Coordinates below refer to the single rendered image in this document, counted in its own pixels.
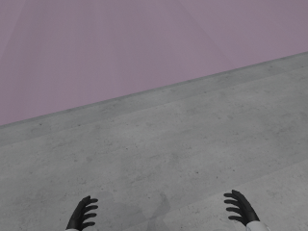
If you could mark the robot right forearm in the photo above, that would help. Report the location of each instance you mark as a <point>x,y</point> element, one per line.
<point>256,225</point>

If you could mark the left robot hand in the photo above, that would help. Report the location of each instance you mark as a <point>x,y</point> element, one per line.
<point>78,216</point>

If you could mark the right robot hand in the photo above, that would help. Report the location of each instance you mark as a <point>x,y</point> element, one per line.
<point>245,210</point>

